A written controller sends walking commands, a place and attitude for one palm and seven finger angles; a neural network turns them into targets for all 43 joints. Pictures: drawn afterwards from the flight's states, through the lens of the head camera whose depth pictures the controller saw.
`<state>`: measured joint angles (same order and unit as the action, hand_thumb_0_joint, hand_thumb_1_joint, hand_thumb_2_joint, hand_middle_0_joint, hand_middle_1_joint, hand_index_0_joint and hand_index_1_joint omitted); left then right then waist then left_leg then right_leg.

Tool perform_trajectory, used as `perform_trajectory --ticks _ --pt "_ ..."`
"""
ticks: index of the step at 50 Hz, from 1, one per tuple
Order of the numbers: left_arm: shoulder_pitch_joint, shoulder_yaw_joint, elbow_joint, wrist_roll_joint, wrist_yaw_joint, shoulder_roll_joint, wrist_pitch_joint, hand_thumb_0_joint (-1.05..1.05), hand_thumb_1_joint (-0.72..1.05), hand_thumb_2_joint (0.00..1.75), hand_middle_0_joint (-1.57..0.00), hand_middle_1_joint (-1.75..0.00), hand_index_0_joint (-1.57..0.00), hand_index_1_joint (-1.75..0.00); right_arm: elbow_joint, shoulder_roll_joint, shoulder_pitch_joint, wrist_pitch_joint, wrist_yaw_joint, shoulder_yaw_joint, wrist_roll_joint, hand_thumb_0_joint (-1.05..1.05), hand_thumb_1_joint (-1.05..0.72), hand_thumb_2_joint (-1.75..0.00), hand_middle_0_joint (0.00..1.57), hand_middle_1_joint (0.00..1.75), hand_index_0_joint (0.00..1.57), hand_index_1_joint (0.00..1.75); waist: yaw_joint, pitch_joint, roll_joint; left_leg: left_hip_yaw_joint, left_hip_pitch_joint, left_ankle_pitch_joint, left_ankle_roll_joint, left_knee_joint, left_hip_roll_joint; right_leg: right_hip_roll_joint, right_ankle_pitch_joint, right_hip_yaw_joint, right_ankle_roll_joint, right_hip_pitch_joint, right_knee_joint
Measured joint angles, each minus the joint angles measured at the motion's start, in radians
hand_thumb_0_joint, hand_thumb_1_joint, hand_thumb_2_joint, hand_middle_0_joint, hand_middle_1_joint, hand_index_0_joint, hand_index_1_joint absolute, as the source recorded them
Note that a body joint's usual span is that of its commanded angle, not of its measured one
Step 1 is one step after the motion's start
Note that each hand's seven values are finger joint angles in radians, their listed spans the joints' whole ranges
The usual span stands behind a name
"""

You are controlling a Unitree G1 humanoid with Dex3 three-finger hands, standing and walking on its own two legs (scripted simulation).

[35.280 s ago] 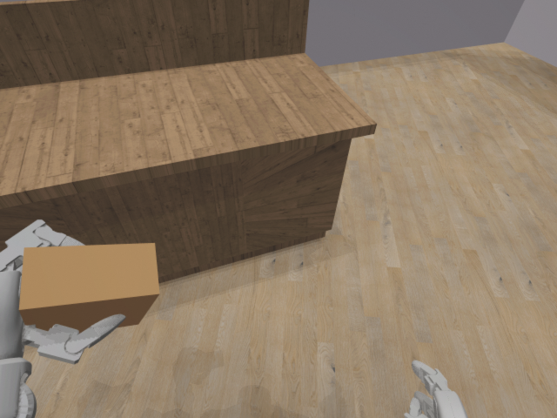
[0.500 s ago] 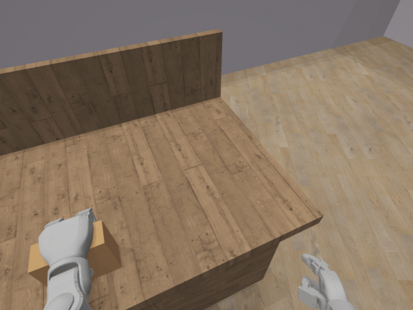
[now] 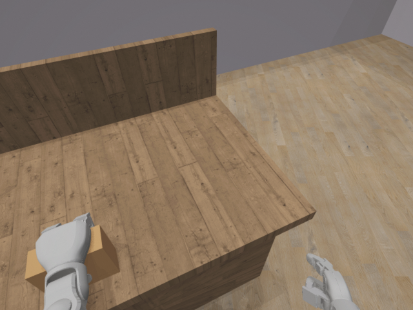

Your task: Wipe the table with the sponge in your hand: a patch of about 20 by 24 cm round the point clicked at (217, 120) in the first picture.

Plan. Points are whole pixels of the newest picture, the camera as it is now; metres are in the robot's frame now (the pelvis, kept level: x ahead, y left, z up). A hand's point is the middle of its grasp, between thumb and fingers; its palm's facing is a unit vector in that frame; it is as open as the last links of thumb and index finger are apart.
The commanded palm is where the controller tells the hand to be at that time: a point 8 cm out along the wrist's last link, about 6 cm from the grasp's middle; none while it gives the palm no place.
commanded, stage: wipe back along the first lane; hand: left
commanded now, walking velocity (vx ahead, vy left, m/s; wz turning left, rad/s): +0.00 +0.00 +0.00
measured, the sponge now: (80, 266) +0.20 +0.30 -0.05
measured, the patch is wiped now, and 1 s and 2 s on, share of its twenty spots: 1.00 1.00 1.00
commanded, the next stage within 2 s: lift the sponge slowly off the table in 0.52 s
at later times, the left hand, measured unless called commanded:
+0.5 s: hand (76, 257) +0.21 +0.29 -0.01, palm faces -0.06 -0.07 -1.00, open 9.7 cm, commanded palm +0.17 +0.28 +0.02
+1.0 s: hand (73, 256) +0.21 +0.30 -0.01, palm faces -0.07 -0.10 -0.99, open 9.7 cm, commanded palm +0.17 +0.28 +0.04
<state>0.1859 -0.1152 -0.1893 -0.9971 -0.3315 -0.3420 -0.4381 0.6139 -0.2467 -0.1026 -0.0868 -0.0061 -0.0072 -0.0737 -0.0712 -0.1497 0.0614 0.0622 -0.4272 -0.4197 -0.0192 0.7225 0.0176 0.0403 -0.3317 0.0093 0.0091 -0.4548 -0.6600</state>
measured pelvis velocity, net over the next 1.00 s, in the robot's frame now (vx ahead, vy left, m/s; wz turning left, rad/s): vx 0.00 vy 0.00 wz -0.01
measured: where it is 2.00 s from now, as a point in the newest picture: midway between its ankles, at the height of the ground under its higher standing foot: outside the picture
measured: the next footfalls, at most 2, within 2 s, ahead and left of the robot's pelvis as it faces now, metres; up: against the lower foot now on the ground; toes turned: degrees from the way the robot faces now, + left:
none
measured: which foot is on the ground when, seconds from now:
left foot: down 0.00-1.00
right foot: down 0.00-1.00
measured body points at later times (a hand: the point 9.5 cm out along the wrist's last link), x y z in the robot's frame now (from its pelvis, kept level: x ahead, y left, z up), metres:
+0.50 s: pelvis -0.01 +0.00 +0.00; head -0.01 -0.02 +0.45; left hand +0.21 +0.29 +0.04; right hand +0.20 -0.23 -0.09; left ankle -0.04 +0.11 -0.72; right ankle +0.00 -0.12 -0.72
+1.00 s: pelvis +0.00 +0.00 +0.00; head -0.01 -0.01 +0.45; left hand +0.21 +0.30 +0.05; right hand +0.21 -0.22 -0.08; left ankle -0.04 +0.11 -0.72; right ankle +0.00 -0.12 -0.72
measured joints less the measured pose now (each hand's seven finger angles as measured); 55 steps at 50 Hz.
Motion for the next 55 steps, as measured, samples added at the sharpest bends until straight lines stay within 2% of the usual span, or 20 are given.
perform_trajectory --ticks 23,37,49,55 --pt "0.013 0.046 -0.013 0.022 0.0 -0.01 0.052 0.0 -0.45 1.07 -0.7 -1.44 -0.72 -1.46 0.011 -0.002 -0.012 0.006 -0.015 0.004 0.001 0.02 -0.9 -0.9 0.2 0.3 0.2 0.3 0.01 -0.007 -0.005 -0.008 -0.005 0.012 0.005 -0.009 -0.007 0.007 0.015 0.008 0.004 -0.009 0.007" --pt "-0.012 0.033 -0.026 0.016 0.004 -0.002 0.046 0.0 -0.46 1.07 -0.72 -1.42 -0.73 -1.45 0.014 0.007 -0.006 0.005 -0.02 0.002 0.0 0.02 -0.9 -0.9 0.2 0.3 0.2 0.3 0.0 -0.002 -0.003 -0.007 -0.009 0.018 0.001 -0.012 -0.002 0.002 0.02 0.007 0.0 -0.011 0.011" --pt "0.021 0.034 0.012 0.034 0.032 -0.012 0.042 0.0 -0.46 1.07 -0.72 -1.42 -0.74 -1.44 0.012 0.008 0.003 0.012 -0.021 0.002 0.003 0.02 -0.9 -0.9 0.2 0.3 0.2 0.3 0.005 0.007 -0.003 -0.005 0.043 0.018 -0.002 -0.038 -0.003 0.002 0.023 0.006 -0.002 0.044 0.043" --pt "0.056 0.019 0.056 0.036 0.044 -0.01 0.039 0.0 -0.46 1.07 -0.72 -1.42 -0.74 -1.44 0.007 0.005 0.008 0.018 -0.015 0.006 0.008 0.02 -0.9 -0.9 0.2 0.3 0.2 0.3 -0.004 0.015 0.001 -0.004 0.073 0.019 -0.007 -0.053 0.0 -0.002 0.023 0.006 -0.005 0.076 0.06"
